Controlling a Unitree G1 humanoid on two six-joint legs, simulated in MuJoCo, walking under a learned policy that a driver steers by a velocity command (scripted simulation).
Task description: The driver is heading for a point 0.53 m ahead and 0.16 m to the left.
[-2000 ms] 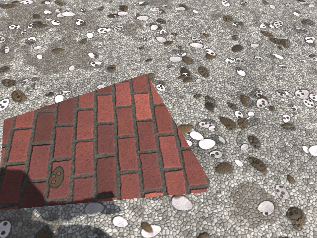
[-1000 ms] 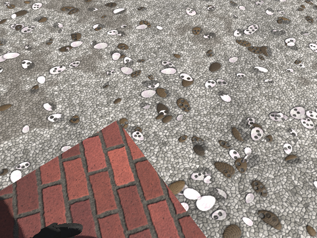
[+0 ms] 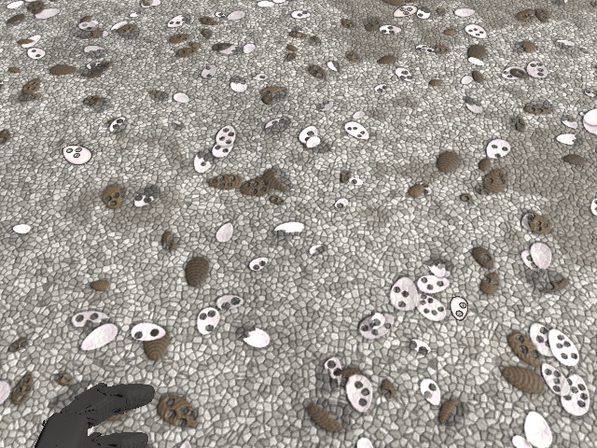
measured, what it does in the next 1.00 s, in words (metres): walks ahead, turning left: left foot, then right foot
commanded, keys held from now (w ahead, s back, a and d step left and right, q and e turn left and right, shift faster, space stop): w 0.06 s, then w+q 0.52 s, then no key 0.42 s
